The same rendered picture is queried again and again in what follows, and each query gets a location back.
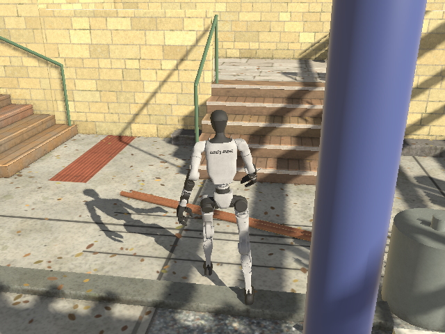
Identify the right robot hand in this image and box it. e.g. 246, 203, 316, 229
241, 175, 257, 187

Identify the right robot forearm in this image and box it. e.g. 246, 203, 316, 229
248, 164, 257, 180

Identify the left robot forearm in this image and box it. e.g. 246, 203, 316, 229
179, 170, 195, 207

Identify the left robot upper arm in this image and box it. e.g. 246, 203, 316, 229
189, 141, 206, 181

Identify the right robot upper arm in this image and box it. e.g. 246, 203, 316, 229
234, 138, 255, 174

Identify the robot right shin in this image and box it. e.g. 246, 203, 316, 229
241, 241, 252, 294

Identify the robot left shin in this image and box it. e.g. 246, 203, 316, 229
203, 226, 213, 267

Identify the robot shin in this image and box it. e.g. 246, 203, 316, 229
241, 241, 252, 294
203, 226, 213, 267

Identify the left robot hand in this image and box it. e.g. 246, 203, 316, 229
177, 205, 193, 226

